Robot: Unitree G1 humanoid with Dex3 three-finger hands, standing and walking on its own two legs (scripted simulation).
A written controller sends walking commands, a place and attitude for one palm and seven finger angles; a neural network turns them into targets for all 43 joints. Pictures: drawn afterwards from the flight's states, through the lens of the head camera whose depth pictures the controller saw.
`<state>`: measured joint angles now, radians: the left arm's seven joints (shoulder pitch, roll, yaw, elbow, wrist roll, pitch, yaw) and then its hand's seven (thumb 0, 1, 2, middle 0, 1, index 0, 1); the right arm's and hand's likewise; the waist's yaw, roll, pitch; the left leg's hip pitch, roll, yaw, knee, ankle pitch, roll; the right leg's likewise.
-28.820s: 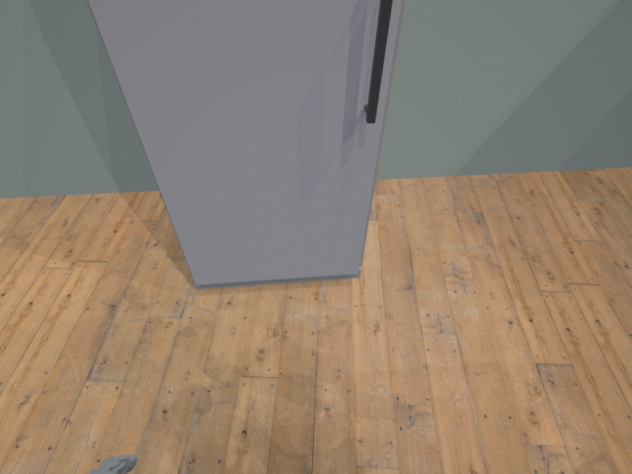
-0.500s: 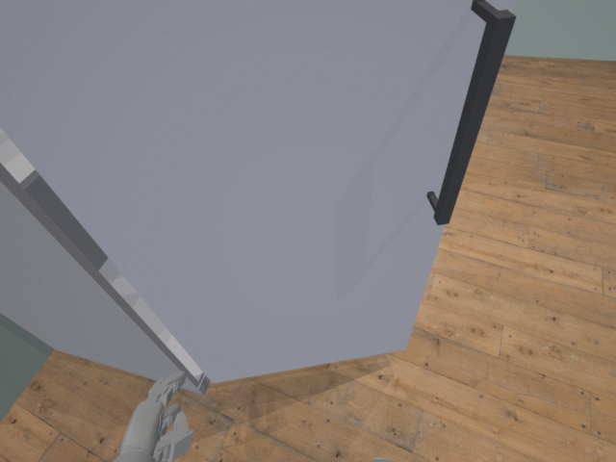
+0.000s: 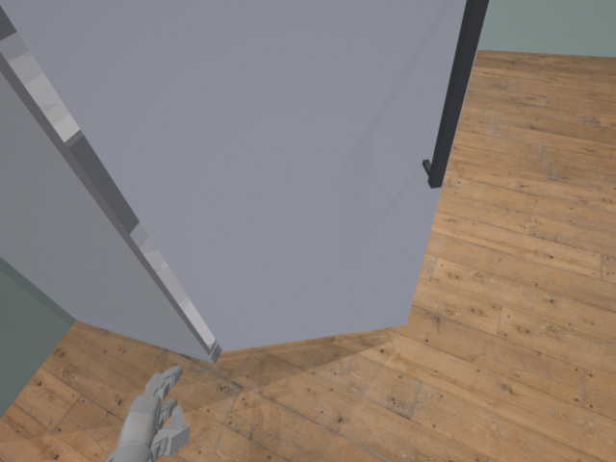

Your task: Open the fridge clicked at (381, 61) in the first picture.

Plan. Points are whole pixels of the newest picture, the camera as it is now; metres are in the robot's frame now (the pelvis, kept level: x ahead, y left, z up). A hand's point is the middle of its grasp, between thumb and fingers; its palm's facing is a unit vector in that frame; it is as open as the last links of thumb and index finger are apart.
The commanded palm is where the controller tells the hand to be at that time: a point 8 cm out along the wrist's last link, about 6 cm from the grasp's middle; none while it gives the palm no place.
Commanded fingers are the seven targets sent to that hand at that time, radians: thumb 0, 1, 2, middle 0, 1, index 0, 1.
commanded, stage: stop stepping back and stand still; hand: right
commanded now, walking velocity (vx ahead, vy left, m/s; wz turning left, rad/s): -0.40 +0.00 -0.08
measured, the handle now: (447, 99) +0.59 -0.18 +0.16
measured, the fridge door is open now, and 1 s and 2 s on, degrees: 65 65 65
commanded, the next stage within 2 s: let the arm hang, fingers relaxed in 1.52 s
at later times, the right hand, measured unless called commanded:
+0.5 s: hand out of the picture +0.09 -0.30 +0.15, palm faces +0.52 +0.81 -0.27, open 7.4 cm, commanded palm +0.02 -0.33 +0.19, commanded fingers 0.00 -0.90 -0.90 0.20 0.30 0.20 0.30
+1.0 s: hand out of the picture +0.10 -0.30 +0.15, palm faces +0.47 +0.81 -0.34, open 7.5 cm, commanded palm +0.03 -0.34 +0.19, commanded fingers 0.00 -0.90 -0.90 0.20 0.30 0.20 0.30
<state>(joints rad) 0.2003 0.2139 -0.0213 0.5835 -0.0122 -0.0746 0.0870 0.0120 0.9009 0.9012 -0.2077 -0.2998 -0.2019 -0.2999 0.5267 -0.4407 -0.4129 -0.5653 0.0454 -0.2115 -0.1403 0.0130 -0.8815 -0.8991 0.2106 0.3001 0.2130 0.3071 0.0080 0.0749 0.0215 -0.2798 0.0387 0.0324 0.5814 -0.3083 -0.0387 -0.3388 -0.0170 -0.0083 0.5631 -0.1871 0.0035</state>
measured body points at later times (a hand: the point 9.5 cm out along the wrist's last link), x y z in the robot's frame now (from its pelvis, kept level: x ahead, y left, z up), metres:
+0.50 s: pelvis -0.11 -0.02 +0.00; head -0.14 -0.06 +0.45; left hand +0.03 +0.23 -0.06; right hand +0.06 -0.34 +0.16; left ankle -0.08 +0.11 -0.72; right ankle -0.12 -0.13 -0.73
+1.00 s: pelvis -0.09 -0.03 +0.00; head -0.09 -0.06 +0.45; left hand +0.08 +0.20 -0.07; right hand +0.07 -0.34 +0.16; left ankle -0.08 +0.09 -0.71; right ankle -0.07 -0.14 -0.73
